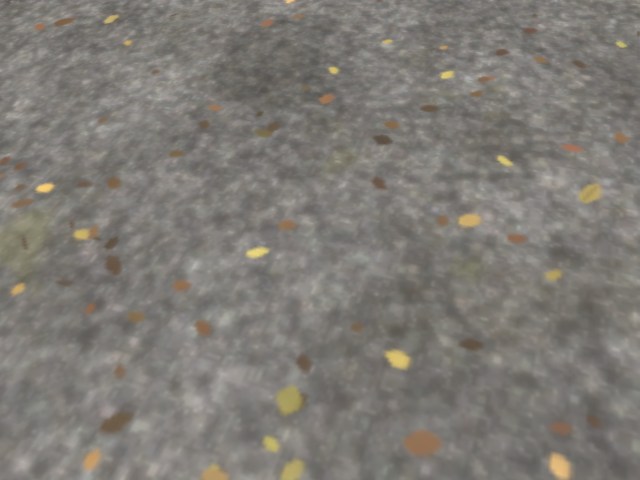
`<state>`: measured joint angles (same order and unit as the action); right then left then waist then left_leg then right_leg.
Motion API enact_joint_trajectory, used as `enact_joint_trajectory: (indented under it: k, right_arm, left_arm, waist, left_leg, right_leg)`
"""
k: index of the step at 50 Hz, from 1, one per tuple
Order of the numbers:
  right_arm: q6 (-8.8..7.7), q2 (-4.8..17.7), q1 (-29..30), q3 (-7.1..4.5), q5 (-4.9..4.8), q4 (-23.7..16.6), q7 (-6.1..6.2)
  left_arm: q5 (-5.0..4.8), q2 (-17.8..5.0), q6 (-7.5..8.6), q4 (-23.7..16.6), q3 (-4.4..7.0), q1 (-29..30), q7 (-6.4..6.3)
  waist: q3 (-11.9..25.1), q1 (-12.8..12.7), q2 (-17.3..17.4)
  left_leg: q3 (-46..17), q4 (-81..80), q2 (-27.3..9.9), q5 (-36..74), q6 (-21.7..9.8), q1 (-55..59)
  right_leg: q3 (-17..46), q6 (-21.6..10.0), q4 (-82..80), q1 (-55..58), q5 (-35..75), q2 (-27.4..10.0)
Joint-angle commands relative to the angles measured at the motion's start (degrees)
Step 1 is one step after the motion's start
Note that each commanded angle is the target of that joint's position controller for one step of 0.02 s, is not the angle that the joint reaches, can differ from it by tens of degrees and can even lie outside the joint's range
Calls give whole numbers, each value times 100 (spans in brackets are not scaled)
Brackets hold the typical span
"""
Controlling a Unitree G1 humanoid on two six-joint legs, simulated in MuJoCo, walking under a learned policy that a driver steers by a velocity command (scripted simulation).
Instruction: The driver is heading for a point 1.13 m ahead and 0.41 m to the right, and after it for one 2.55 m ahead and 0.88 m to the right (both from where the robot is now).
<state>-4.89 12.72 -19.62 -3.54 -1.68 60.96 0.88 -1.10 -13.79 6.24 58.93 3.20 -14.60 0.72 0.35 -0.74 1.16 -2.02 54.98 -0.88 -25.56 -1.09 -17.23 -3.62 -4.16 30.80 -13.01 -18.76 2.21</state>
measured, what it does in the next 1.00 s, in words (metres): walks ahead, turning right: left foot, then right foot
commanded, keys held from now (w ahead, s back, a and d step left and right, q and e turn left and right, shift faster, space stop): w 0.24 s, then w+e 0.76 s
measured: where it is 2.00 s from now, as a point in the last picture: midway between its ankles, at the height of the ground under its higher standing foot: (480, 305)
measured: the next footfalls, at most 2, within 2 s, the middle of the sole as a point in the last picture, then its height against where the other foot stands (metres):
left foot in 0.40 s outside the picture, level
right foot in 0.94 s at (437, 440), level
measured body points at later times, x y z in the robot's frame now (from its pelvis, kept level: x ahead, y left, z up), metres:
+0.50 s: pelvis +0.25 +0.04 -0.01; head +0.29 +0.04 +0.44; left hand +0.24 +0.30 -0.15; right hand +0.41 -0.22 -0.11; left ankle +0.35 +0.13 -0.73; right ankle +0.08 -0.08 -0.64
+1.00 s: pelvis +0.51 -0.06 -0.02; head +0.54 -0.09 +0.43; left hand +0.77 +0.11 -0.12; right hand +0.44 -0.34 -0.16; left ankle +0.38 +0.13 -0.67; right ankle +0.57 -0.17 -0.73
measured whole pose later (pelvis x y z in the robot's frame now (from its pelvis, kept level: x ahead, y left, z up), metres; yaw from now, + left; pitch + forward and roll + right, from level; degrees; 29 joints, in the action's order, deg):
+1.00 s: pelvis +0.51 -0.06 -0.02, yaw -23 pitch +2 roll +2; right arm -4.0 16.1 -15.0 -4.4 -0.7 53.7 0.9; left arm -1.5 -15.1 2.5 44.3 5.2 -4.7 2.4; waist -3.7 1.2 -0.1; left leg 8.0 54.8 -6.1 -27.7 2.4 -8.2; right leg -3.7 -6.2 39.0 -29.4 -10.8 0.2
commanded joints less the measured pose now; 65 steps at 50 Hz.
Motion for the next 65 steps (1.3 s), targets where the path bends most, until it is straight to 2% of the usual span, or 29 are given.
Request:
enact_joint_trajectory:
  k: [1, 4, 10, 13, 16, 18, 19, 20, 21, 22, 23, 25, 28, 30, 34, 37, 43, 45, 47, 48, 49, 50, 51, 52, 53, 54, 59, 62, 65]
  right_arm:
    - [-262, 503, 744, -89, -73, -634, -84]
    - [-179, 403, 933, -139, 5, -696, -122]
    - [-107, 116, 2362, 39, 48, -1292, -171]
    - [-104, 236, 2826, 63, 3, -1502, -237]
    - [-165, 486, 2840, 1, -8, -1660, -294]
    - [-197, 816, 2169, -144, 8, -1544, -266]
    - [-191, 1055, 1248, -277, -6, -1292, -217]
    - [-176, 1380, 126, -380, 93, -1080, -144]
    - [-151, 1738, -400, -441, 225, -935, -155]
    - [-140, 1193, -336, -291, 198, -951, -167]
    - [-158, 920, 305, -196, 126, -1024, -160]
    - [-222, 572, 1121, -97, 163, -1089, -197]
    - [-269, 436, 1348, -83, 233, -959, -229]
    - [-293, 624, 1294, -135, 241, -889, -173]
    - [-256, 858, 969, -200, 273, -816, -14]
    - [-201, 1003, 730, -229, 238, -817, 59]
    - [21, 1250, 184, -336, 85, -757, 55]
    - [95, 1407, 345, -385, 44, -847, 57]
    - [177, 1381, 516, -349, 17, -949, 58]
    - [125, 1048, 420, -219, 199, -1124, 56]
    - [-105, 402, 192, -27, 224, -1490, -1]
    - [-353, 917, 879, -107, -33, -1589, -80]
    - [-450, 972, 1164, -119, -169, -1679, -116]
    - [-475, 941, 1129, -116, -54, -1583, -76]
    - [-432, 1035, 1089, -183, 105, -1507, -32]
    - [-344, 1053, 978, -216, 132, -1490, -42]
    - [-135, 771, 1585, -158, 250, -1791, -22]
    - [-175, 622, 2175, -81, 207, -1965, -86]
    - [-223, 684, 2573, -67, 125, -2146, -162]
  left_arm:
    - [80, -570, 46, 57, 36, -950, 31]
    - [100, -368, -48, 51, -80, -937, 23]
    - [125, -720, -116, 3, -42, -1031, -175]
    - [46, -707, -103, 146, -3, -1397, -169]
    - [2, -742, -151, 162, 64, -1348, -181]
    - [31, -898, -206, 66, 136, -1147, -180]
    - [66, -844, -244, 0, 116, -1016, -158]
    - [137, -671, -245, -166, 42, -888, -129]
    - [65, 226, -178, -205, -174, -1750, -90]
    - [-93, -228, -72, -124, -74, -1549, -71]
    - [-221, -600, -36, -349, 54, -999, -90]
    - [-131, -542, -78, -467, 118, -548, -187]
    - [-114, -143, -351, -446, 162, -887, -210]
    - [-86, -221, -463, -656, 214, -578, -238]
    - [-15, -327, -437, -931, 265, 62, -142]
    - [-1, -226, -372, -1137, 196, 713, -2]
    - [-25, -274, -380, -1697, 120, 1608, 229]
    - [-33, -485, -400, -1764, 211, 1314, 262]
    - [-77, -1062, -403, -1377, 545, -307, 200]
    - [-81, -1740, -450, -1218, 762, -1125, 64]
    - [-61, -2157, -377, -1400, 766, -798, 77]
    - [22, -1611, -306, -1460, 589, -988, 127]
    - [50, -1272, -240, -1417, 500, -833, 124]
    - [17, -1050, -201, -1501, 432, -406, 122]
    - [22, -821, -192, -1610, 362, 30, 101]
    - [73, -728, -188, -1720, 317, 250, 74]
    - [6, -1069, -147, -1686, 395, -88, -112]
    - [-14, -1054, -194, -1652, 394, -287, -164]
    - [-34, -1062, -217, -1562, 402, -554, -161]
  waist:
    - [-266, -260, -448]
    - [-311, -117, -479]
    - [-739, -290, -484]
    - [-877, -381, -517]
    - [-763, -125, -536]
    - [-158, 300, -760]
    - [405, 762, -774]
    - [1225, 1180, -557]
    - [2339, 728, 960]
    - [2392, 867, 986]
    - [1244, 712, 812]
    - [264, 314, 199]
    - [-19, -106, 433]
    - [-237, -156, 366]
    - [-353, -48, 156]
    - [-462, 172, 51]
    - [-681, 433, 82]
    - [-350, 152, 300]
    - [580, -729, 180]
    - [1129, -888, -771]
    - [1772, -230, -1798]
    - [1862, -652, -937]
    - [1187, -587, -779]
    - [733, -308, -245]
    - [533, -76, -212]
    - [427, 95, -286]
    - [57, 62, -230]
    - [-88, -171, -510]
    - [-164, -344, -634]
  left_leg:
    - [-224, 1592, -367, 540, -306, -3298]
    - [76, 884, -602, 1268, -243, -2863]
    - [529, -1606, -277, 2662, 50, -2104]
    - [502, -2212, -168, 2947, -42, -1863]
    - [294, -2626, -97, 2691, -241, -1715]
    - [440, -2613, 188, 2347, -397, -619]
    - [480, -2668, 250, 2375, -545, 644]
    - [-388, -2363, -607, 2193, -867, 2571]
    - [-3105, -2868, -2253, 957, -1715, 4584]
    - [-4101, -3704, -2332, 234, -1680, 4252]
    - [-3154, -3901, -2176, 85, -1345, 3294]
    - [-1724, -4331, -1786, 908, -1008, 1404]
    - [-552, -4784, -1461, 1365, -909, 314]
    - [-194, -5004, -1481, 1475, -996, 171]
    - [424, -5038, -1454, 1936, -969, 651]
    - [907, -5010, -1401, 2169, -858, 935]
    - [1290, -4420, -1738, 2820, -728, 2124]
    - [1485, -3616, -1741, 4764, -594, 2261]
    - [1809, -1321, -1361, 5826, -267, 1594]
    - [1837, 671, -1056, 3426, 65, -56]
    - [759, 2475, 265, -760, 364, -2299]
    - [-250, 2793, 75, -632, 183, -2950]
    - [-190, 2585, -177, -158, 5, -3320]
    - [-214, 2047, -467, 311, -49, -3008]
    - [-231, 1500, -661, 588, -28, -2498]
    - [-258, 1264, -750, 767, 9, -2113]
    - [-68, -428, -515, 1853, 411, -2052]
    - [5, -1815, -203, 2933, 411, -1670]
    - [-21, -2420, -31, 3275, 345, -1370]
  right_leg:
    - [2668, -1004, -1654, 2328, 1690, -2007]
    - [1577, -687, -1875, 1818, 2762, -1540]
    - [807, -610, -2462, 800, 2689, -1179]
    - [838, -637, -2533, 1032, 2590, -1366]
    - [967, -548, -2064, 1717, 3482, -1612]
    - [969, -428, -1191, 1888, 5209, -1594]
    - [832, -279, -167, 1560, 5478, -1328]
    - [758, -118, 1404, 271, 4084, -1036]
    - [557, 245, 3659, -1870, -8, -32]
    - [1280, 176, 4546, -2348, -1334, -55]
    - [1162, 122, 4775, -2826, -959, -366]
    - [935, 73, 4318, -2390, -90, -862]
    - [934, 42, 3879, -1708, 119, -1142]
    - [958, 103, 3634, -2050, 470, -1202]
    - [1009, 229, 2632, -2712, 1652, -1168]
    - [620, 249, 1687, -2659, 2177, -1087]
    - [100, 9, 752, -2821, 1270, -875]
    - [-249, -205, 681, -2095, 675, -502]
    - [-472, -583, 193, 267, 950, 137]
    - [1293, -1001, 60, 1984, 971, -923]
    - [4840, -2123, -1102, 3419, -240, -2121]
    - [5011, -1929, -1638, 3520, -202, -2209]
    - [4082, -1676, -1508, 3094, 303, -2037]
    - [3285, -1447, -1437, 2188, 939, -1755]
    - [2710, -1280, -1477, 1413, 1460, -1519]
    - [2476, -1245, -1616, 925, 1754, -1385]
    - [1859, -1203, -1896, 252, 2498, -1065]
    - [1607, -929, -1833, 18, 1934, -770]
    - [1861, -813, -1697, 76, 1532, -872]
